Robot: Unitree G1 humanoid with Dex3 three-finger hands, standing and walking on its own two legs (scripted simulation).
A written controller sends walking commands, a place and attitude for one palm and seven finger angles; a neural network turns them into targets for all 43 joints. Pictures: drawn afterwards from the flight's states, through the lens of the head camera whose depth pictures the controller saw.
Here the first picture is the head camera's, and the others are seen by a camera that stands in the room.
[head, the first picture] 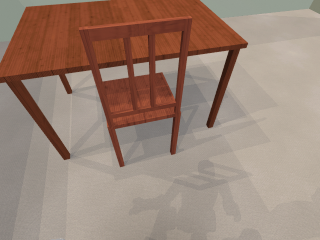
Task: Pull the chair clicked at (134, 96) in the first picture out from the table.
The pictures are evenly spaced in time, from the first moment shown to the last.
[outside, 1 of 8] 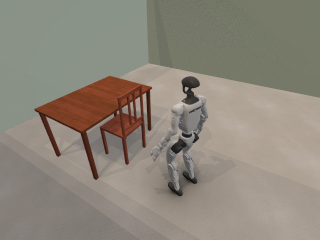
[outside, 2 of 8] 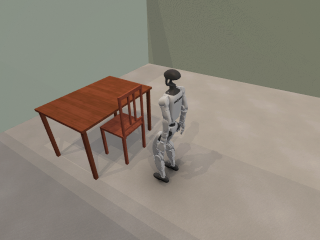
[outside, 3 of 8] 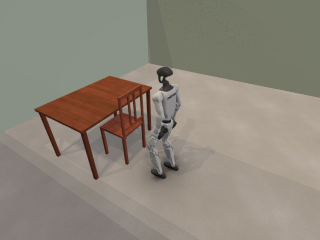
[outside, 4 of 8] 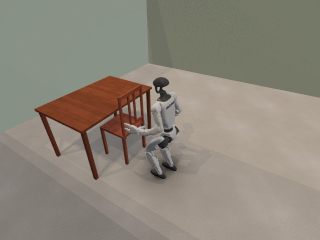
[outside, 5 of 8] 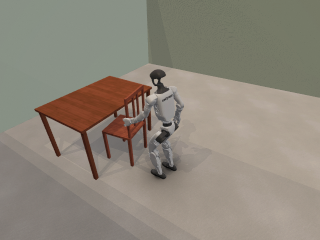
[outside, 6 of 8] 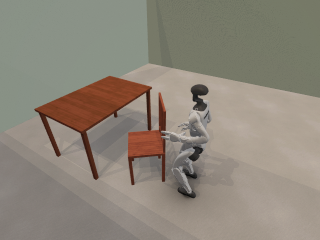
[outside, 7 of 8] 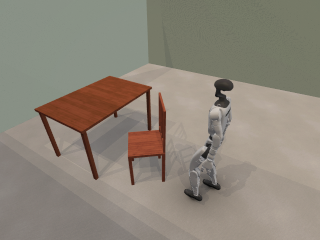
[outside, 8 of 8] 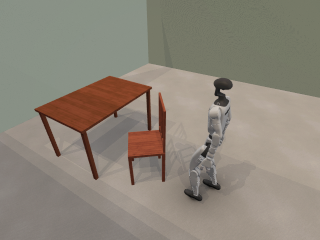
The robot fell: no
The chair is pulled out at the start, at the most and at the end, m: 0.00 0.46 0.46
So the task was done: yes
